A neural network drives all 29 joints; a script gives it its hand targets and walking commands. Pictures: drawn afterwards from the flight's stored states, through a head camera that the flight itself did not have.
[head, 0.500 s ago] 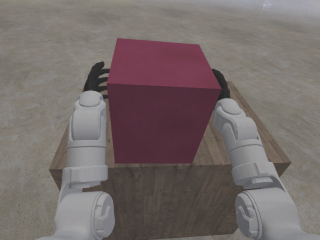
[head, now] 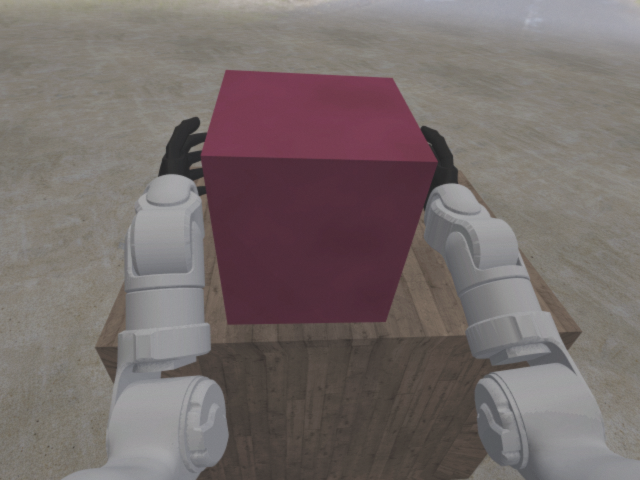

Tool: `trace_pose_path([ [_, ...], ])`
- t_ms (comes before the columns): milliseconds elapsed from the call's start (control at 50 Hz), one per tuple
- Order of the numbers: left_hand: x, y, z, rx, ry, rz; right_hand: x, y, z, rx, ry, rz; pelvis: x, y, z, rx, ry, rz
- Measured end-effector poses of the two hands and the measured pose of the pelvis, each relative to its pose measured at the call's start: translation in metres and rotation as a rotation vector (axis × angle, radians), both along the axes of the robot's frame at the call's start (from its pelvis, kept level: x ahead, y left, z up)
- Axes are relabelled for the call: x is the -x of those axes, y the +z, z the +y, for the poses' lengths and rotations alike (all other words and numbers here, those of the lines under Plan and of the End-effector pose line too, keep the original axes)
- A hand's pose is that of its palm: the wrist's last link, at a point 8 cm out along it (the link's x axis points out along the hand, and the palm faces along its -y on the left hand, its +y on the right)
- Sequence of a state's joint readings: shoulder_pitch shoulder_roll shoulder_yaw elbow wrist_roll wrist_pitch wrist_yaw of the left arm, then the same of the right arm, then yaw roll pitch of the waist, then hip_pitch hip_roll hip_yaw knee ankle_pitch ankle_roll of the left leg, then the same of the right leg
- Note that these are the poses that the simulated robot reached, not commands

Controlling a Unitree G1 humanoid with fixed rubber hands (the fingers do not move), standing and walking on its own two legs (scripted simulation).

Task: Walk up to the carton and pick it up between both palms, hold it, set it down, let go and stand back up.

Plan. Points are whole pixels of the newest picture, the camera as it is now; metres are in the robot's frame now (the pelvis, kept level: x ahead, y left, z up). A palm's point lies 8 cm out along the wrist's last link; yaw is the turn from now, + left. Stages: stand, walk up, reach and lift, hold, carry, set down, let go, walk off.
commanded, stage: reach and lift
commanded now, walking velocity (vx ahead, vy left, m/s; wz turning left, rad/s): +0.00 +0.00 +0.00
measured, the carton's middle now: (309, 201) +0.42 +0.00 +0.21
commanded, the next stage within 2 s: hold in 0.08 s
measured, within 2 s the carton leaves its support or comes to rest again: neither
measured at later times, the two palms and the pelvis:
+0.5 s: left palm (159, 179) +0.36 +0.16 +0.27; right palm (439, 178) +0.36 -0.14 +0.27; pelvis -0.01 +0.00 +0.00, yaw +0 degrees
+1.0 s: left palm (163, 180) +0.36 +0.16 +0.27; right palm (440, 179) +0.37 -0.14 +0.27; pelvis +0.01 +0.00 +0.00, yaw +0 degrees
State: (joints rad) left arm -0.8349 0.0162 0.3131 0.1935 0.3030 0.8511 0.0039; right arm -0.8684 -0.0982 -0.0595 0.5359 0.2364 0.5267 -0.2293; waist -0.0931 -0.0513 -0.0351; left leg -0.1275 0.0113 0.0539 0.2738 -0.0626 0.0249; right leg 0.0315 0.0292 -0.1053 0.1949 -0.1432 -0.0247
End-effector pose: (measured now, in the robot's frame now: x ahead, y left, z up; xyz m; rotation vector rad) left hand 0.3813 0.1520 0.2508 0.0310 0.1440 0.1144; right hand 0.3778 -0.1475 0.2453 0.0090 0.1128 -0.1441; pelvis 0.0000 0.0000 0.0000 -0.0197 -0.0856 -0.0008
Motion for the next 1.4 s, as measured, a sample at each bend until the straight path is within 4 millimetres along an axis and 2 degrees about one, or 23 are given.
trace_pose_path([
  [160, 0.001, 0.006, 0.001, 0.005, 0.000, -0.007, 0.001, 0.009, 0.001, -0.001, 0.001, -0.005, -0.001, 0.000, -0.001, -0.001, -0.002, 0.003],
  [380, 0.028, 0.018, 0.010, 0.024, 0.025, -0.025, 0.018, 0.021, 0.010, -0.010, 0.022, -0.018, 0.001, 0.000, -0.001, -0.003, -0.001, -0.029],
  [520, 0.024, 0.023, 0.011, 0.029, 0.023, -0.010, 0.015, 0.028, 0.011, -0.029, 0.019, -0.003, 0.007, -0.001, -0.001, 0.000, -0.004, -0.011],
  [660, 0.017, 0.027, 0.008, 0.026, 0.012, -0.018, 0.010, 0.034, 0.008, -0.020, 0.011, -0.008, 0.003, 0.000, 0.000, -0.001, -0.009, 0.000],
  [980, 0.022, 0.019, 0.008, 0.025, 0.020, -0.025, 0.012, 0.024, 0.008, -0.018, 0.019, -0.011, -0.005, 0.001, -0.001, -0.005, -0.005, -0.017],
  [1400, 0.022, 0.023, 0.007, 0.032, 0.015, -0.024, 0.013, 0.027, 0.006, -0.021, 0.012, -0.007, -0.003, 0.000, -0.004, -0.005, -0.004, -0.017],
])
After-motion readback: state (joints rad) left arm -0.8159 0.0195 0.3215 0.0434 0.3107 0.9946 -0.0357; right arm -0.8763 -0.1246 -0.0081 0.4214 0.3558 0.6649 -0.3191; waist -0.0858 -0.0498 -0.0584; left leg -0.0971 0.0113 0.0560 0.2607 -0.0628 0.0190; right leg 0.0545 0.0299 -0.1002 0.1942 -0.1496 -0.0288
